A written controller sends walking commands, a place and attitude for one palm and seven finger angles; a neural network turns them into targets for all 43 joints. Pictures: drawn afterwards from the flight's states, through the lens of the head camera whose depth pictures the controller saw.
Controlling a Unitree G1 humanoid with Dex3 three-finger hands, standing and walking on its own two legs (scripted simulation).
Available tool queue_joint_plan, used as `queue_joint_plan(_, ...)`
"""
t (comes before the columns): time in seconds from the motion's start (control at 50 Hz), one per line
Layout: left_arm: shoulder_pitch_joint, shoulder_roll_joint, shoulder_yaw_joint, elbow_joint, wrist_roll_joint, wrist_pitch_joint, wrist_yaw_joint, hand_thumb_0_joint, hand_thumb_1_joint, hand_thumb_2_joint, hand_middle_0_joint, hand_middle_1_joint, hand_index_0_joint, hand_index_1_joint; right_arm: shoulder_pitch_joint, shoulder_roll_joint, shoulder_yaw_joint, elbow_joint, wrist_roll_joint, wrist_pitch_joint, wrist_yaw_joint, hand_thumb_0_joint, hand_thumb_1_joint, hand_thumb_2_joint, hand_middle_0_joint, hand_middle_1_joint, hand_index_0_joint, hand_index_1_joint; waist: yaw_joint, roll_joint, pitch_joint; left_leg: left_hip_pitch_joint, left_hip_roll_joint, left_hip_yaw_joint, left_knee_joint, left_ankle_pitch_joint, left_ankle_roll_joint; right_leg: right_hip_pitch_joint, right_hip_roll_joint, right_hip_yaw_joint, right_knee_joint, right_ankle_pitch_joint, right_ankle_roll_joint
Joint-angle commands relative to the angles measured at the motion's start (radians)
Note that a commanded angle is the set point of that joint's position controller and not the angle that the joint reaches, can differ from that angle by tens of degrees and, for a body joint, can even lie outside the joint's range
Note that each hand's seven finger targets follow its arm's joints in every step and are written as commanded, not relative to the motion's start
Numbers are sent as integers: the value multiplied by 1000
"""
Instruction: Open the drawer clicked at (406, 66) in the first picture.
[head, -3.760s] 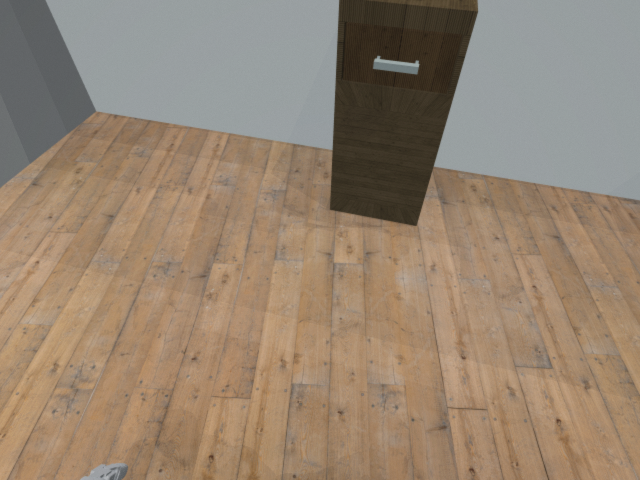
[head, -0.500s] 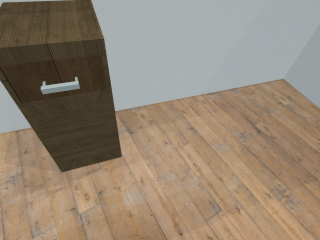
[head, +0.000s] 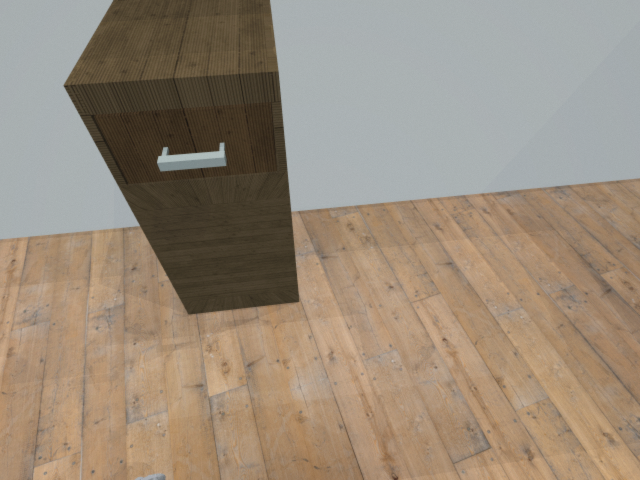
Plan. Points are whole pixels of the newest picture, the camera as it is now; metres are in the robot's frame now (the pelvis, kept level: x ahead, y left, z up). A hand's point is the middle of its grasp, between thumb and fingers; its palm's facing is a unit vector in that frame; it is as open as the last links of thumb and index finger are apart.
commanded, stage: turn to face it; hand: left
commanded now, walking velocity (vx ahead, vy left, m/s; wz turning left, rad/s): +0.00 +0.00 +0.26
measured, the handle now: (193, 155) +0.74 +0.31 -0.05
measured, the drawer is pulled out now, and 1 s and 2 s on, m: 0.00 0.00 0.00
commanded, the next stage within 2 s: take the last steps up to it in 0.10 s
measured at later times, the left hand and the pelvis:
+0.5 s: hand out of the picture -0.06 +0.21 -0.18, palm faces +0.21 -0.96 -0.19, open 7.4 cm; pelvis +0.01 +0.02 +0.00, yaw +9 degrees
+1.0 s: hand (192, 449) +0.19 +0.20 -0.16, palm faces +0.22 -0.95 -0.21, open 7.2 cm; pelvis +0.16 +0.01 +0.00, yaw +11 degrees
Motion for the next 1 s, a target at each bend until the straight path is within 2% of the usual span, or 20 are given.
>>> queue_joint_plan(0.0, 110, 251, 39, -60, 17, -28, 17, 0, 900, 900, -200, -300, -200, -300, -35, -74, -26, -122, 12, -13, 1, 0, -900, -900, 200, 300, 200, 300, 60, -313, -54, -254, -13, 33, 356, -370, -50, 141, -451, 408, -384, 59, -194)
queue_joint_plan(0.04, 26, 199, 33, -75, 10, -28, 19, 0, 900, 900, -200, -300, -200, -300, -46, -104, -38, -91, 1, 14, 6, 0, -900, -900, 200, 300, 200, 300, 25, -224, 11, -208, 44, 0, 602, -308, -46, -36, -373, 317, -381, 19, -201)
queue_joint_plan(0.1, -15, 141, 13, -78, 12, -36, 13, 0, 900, 900, -200, -300, -200, -300, 7, -86, -29, -48, 2, 14, 13, 0, -900, -900, 200, 300, 200, 300, -4, -197, 33, -198, 70, 50, 664, -188, -69, -13, -269, 106, -318, 173, -166)
queue_joint_plan(0.18, 82, 159, 17, -38, 17, -37, 12, 0, 900, 900, -200, -300, -200, -300, -56, -67, -16, -53, 7, 10, 10, 0, -900, -900, 200, 300, 200, 300, 47, -204, 0, -151, 73, 92, 483, -245, -84, 91, -280, 84, -285, 305, -189)
queue_joint_plan(0.26, 170, 181, 25, 22, 22, -47, 4, 0, 900, 900, -200, -300, -200, -300, -101, -47, 3, -60, 6, -12, 14, 0, -900, -900, 200, 300, 200, 300, 91, -221, -37, -104, 80, 134, 259, -285, -71, 193, -309, 127, -304, 190, -199)
queue_joint_plan(0.34, 136, 168, 21, 51, 12, -45, -7, 0, 900, 900, -200, -300, -200, -300, 38, -42, 14, -5, 6, -47, 9, 0, -900, -900, 200, 300, 200, 300, 27, -179, -51, 198, 57, 196, -96, -152, -37, 47, -240, 48, -231, -35, -137)
queue_joint_plan(0.36, 124, 127, 12, 44, 3, -41, -12, 0, 900, 900, -200, -300, -200, -300, 101, -90, 7, 19, 5, -58, 1, 0, -900, -900, 200, 300, 200, 300, -2, -39, -62, 352, 135, 92, -179, -154, -13, -93, -184, -13, -115, -96, -91)
queue_joint_plan(0.38, 107, 62, -1, 18, 2, -39, -21, 0, 900, 900, -200, -300, -200, -300, 178, -179, -13, 39, -5, -61, -6, 0, -900, -900, 200, 300, 200, 300, -38, 216, -58, 435, 350, -191, -250, -238, 71, -281, -70, -129, 109, -163, -37)
queue_joint_plan(0.4, 29, 55, -11, -13, 13, -43, -22, 0, 900, 900, -200, -300, -200, -300, 222, -211, -18, 50, -6, -57, -9, 0, -900, -900, 200, 300, 200, 300, -68, 251, 0, 391, 447, -331, -338, -317, 157, -387, -40, -112, 266, -252, -36)
queue_joint_plan(0.42, -23, 68, -6, -16, 20, -38, -20, 0, 900, 900, -200, -300, -200, -300, 217, -198, -17, 58, -6, -59, -15, 0, -900, -900, 200, 300, 200, 300, -73, 247, 50, 314, 456, -341, -370, -415, 178, -410, -65, -50, 389, -234, -47)
queue_joint_plan(0.46, -21, 67, -2, 18, 18, -44, -39, 0, 900, 900, -200, -300, -200, -300, 147, -123, 5, 51, -2, -71, -24, 0, -900, -900, 200, 300, 200, 300, -35, 124, 149, 233, 383, -227, -384, -319, 158, -421, -99, -6, 466, -83, -49)
queue_joint_plan(0.52, 60, 45, -7, 69, 13, -45, -47, 0, 900, 900, -200, -300, -200, -300, 133, -89, 15, 61, 6, -96, -31, 0, -900, -900, 200, 300, 200, 300, 7, 96, 71, 287, 315, -57, -339, 36, 136, -345, -99, -28, 427, 21, -28)
queue_joint_plan(0.72, -49, 16, -7, 48, 8, -54, -47, 0, 900, 900, -200, -300, -200, -300, 221, -85, 5, 147, -5, -99, -34, 0, -900, -900, 200, 300, 200, 300, -10, 86, 101, 266, 322, 11, -246, 221, 127, -160, -49, -94, 58, 66, -54)
queue_joint_plan(0.76, 87, 32, 4, 93, 11, -65, -45, 0, 900, 900, -200, -300, -200, -300, 201, -82, 9, 154, 0, -97, -35, 0, -900, -900, 200, 300, 200, 300, 63, 46, 43, 213, 272, 62, -84, 306, 91, 60, -1, -130, -60, 136, -75)
queue_joint_plan(0.78, 214, 75, 16, 135, 14, -77, -39, 0, 900, 900, -200, -300, -200, -300, 202, -70, 12, 152, 10, -103, -31, 0, -900, -900, 200, 300, 200, 300, 117, -24, -31, 126, 227, 106, 99, 308, 59, 263, -42, -63, -100, 169, -102)
queue_joint_plan(0.8, 354, 166, 39, 171, 21, -91, -25, 0, 900, 900, -200, -300, -200, -300, 220, -18, 19, 131, 21, -111, -22, 0, -900, -900, 200, 300, 200, 300, 158, -223, -147, -80, 120, 195, 388, 44, 12, 483, -278, 237, -165, 206, -191)
queue_joint_plan(0.82, 404, 225, 47, 179, 3, -88, -19, 0, 900, 900, -200, -300, -200, -300, 209, -19, 19, 97, 24, -106, -23, 0, -900, -900, 200, 300, 200, 300, 150, -294, -176, -199, 58, 165, 655, -412, 6, 487, -446, 483, -300, 216, -291)
queue_joint_plan(0.84, 331, 209, 47, 164, -1, -84, -13, 0, 900, 900, -200, -300, -200, -300, 139, -23, 14, 93, 23, -98, -21, 0, -900, -900, 200, 300, 200, 300, 152, -233, -125, -235, 109, 76, 754, -390, 17, 364, -434, 490, -351, 25, -310)
queue_joint_plan(0.9, 121, 73, 7, 109, 8, -84, 1, 0, 900, 900, -200, -300, -200, -300, 103, 15, 13, 90, 3, -77, -7, 0, -900, -900, 200, 300, 200, 300, 48, -80, 32, -198, 188, 69, 697, -198, 0, 43, -335, 233, -408, -22, -238)
queue_joint_plan(0.98, 75, 56, 0, 98, 15, -88, 0, 0, 900, 900, -200, -300, -200, -300, 170, 63, 22, 97, 1, -52, 1, 0, -900, -900, 200, 300, 200, 300, -7, -144, 26, -58, 177, 145, 409, -159, -35, -59, -252, 42, -415, 109, -218)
